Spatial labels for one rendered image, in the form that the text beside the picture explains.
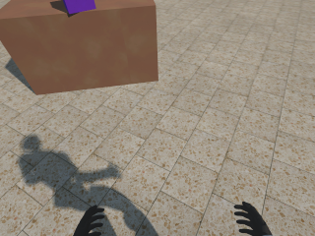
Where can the pedestal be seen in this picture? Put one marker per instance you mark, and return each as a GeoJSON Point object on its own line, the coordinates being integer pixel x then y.
{"type": "Point", "coordinates": [115, 44]}

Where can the carton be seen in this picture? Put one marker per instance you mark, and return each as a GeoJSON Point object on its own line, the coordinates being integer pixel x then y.
{"type": "Point", "coordinates": [77, 6]}

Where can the left robot hand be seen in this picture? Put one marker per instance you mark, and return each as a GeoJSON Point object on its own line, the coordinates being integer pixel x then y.
{"type": "Point", "coordinates": [85, 226]}

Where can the right robot hand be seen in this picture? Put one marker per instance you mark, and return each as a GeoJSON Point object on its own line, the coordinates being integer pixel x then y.
{"type": "Point", "coordinates": [257, 223]}

